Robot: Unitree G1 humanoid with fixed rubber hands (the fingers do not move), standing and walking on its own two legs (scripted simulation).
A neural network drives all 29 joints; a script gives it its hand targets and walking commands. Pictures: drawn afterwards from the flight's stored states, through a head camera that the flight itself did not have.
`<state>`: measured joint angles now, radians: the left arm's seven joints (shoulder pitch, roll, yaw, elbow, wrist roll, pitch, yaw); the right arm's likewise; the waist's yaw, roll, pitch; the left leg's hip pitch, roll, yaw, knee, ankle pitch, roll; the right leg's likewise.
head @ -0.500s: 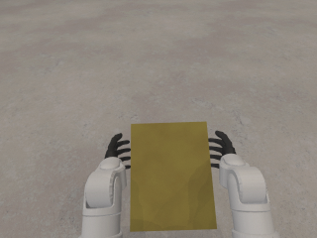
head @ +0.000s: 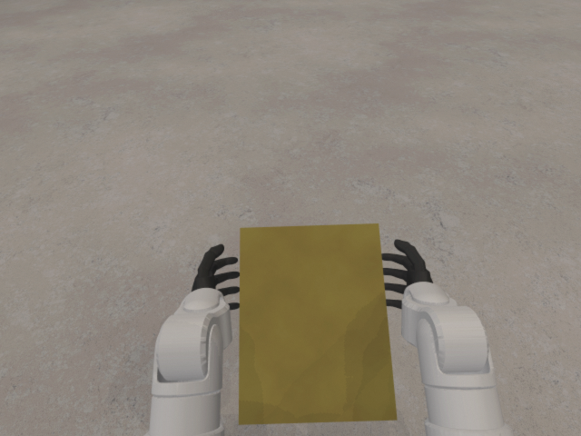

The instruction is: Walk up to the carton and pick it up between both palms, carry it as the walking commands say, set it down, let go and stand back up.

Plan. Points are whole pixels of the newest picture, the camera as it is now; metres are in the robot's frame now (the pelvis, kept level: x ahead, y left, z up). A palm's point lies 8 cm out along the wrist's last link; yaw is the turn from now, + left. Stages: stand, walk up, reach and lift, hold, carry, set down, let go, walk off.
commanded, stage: carry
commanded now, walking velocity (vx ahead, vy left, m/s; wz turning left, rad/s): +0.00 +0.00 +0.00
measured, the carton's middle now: (310, 315) +0.31 +0.00 -0.01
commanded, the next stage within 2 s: none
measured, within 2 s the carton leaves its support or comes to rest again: neither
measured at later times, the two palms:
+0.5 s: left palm (215, 303) +0.27 +0.12 +0.10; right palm (430, 299) +0.27 -0.14 +0.10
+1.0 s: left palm (313, 311) +0.26 +0.00 +0.09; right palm (560, 361) +0.19 -0.26 +0.10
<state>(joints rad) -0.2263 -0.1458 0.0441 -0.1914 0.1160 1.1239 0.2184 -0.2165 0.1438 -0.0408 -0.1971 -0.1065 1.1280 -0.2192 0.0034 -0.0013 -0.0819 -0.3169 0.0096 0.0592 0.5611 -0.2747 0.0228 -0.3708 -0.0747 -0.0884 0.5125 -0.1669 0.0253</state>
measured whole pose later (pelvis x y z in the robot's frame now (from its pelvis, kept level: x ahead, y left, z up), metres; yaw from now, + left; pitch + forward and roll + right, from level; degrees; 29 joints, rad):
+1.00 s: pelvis -0.05 -0.06 +0.00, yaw -17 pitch +4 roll -1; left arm -0.21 -0.14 0.03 -0.40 0.10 1.22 0.25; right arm -0.22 0.14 0.00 -0.39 -0.06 1.22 -0.25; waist 0.00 -0.04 -0.02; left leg -0.31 0.09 0.12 0.57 -0.31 -0.01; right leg -0.53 0.10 -0.06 0.65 -0.26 -0.01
